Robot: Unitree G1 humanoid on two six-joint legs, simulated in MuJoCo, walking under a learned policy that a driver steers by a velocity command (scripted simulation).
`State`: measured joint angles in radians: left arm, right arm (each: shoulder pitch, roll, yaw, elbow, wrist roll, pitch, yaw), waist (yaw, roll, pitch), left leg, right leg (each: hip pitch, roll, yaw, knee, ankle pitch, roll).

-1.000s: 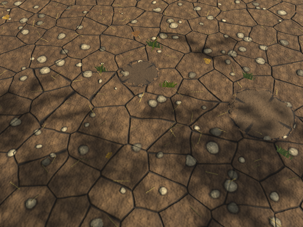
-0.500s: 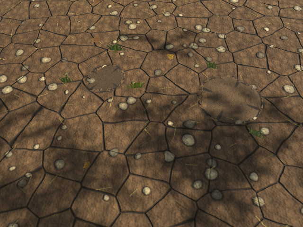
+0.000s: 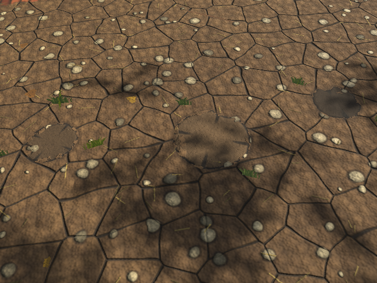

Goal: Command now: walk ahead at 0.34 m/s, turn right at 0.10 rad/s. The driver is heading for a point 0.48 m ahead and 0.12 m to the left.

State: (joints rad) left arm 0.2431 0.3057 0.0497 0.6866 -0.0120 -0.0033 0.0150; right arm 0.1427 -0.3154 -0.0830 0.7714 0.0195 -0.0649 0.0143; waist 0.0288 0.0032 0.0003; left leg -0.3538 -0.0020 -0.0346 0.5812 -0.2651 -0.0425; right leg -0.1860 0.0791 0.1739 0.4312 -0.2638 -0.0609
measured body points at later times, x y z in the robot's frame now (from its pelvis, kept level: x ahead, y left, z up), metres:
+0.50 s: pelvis +0.19 +0.02 -0.02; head +0.23 +0.03 +0.43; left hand +0.39 +0.30 -0.08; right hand +0.27 -0.27 -0.14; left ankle +0.04 +0.13 -0.73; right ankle +0.32 -0.06 -0.75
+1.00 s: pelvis +0.24 +0.07 -0.01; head +0.25 +0.11 +0.44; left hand +0.22 +0.39 -0.13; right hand +0.51 -0.10 -0.08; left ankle +0.20 +0.15 -0.74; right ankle +0.31 -0.06 -0.70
